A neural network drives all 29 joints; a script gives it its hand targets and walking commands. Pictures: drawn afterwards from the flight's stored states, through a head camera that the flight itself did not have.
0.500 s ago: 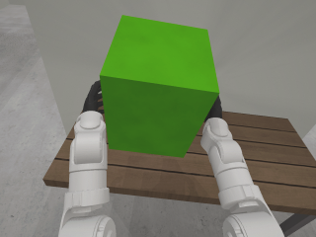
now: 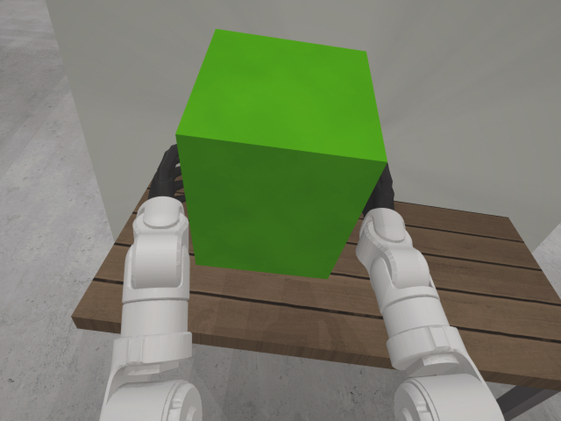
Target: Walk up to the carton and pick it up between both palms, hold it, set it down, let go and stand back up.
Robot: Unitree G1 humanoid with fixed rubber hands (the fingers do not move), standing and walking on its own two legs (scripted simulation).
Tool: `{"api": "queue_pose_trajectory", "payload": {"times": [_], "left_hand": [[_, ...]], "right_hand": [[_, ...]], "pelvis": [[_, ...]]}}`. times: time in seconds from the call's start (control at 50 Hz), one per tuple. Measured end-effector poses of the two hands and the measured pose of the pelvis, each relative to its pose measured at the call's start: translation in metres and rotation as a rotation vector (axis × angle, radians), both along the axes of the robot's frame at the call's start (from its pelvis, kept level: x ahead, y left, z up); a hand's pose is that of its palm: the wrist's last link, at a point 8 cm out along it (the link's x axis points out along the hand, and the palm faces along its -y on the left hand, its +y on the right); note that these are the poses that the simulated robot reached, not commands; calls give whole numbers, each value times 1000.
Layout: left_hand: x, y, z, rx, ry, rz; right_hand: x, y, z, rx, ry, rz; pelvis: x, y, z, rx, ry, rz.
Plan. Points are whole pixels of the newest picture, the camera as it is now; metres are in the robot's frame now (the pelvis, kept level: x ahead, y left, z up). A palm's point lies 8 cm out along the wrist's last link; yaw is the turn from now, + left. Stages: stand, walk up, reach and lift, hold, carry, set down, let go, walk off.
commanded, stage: hold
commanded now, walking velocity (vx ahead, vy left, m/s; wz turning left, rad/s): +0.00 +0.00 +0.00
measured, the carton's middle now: (276, 164) +0.42 +0.01 +0.20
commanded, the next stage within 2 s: none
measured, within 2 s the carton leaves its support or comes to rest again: neither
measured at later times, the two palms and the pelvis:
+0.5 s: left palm (170, 202) +0.36 +0.14 +0.17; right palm (382, 215) +0.36 -0.14 +0.17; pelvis +0.00 +0.00 +0.00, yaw +0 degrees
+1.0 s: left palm (165, 205) +0.36 +0.15 +0.17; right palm (380, 209) +0.36 -0.13 +0.18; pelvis -0.01 -0.01 +0.00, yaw +1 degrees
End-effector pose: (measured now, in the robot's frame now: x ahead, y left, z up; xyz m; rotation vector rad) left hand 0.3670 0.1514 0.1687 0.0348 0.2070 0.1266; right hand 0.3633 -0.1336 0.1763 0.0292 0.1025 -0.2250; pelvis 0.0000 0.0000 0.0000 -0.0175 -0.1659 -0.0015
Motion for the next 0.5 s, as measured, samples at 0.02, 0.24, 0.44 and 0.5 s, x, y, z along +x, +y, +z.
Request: {"api": "queue_pose_trajectory", "payload": {"times": [0.02,0.24,0.44,0.5], "left_hand": [[1,0,0,2,1,0],[-2,-2,0,12,-4,7],[-8,-6,3,27,-11,10],[-10,-7,5,31,-13,10]], "right_hand": [[1,0,0,1,1,0],[0,-3,-3,8,-4,6],[-6,-6,-5,19,-12,8],[-8,-8,-6,21,-13,5]], "pelvis": [[1,0,0,0,-1,-1],[6,2,0,0,-21,-8],[6,-1,0,1,-27,-2],[5,-2,0,2,-35,-2]]}}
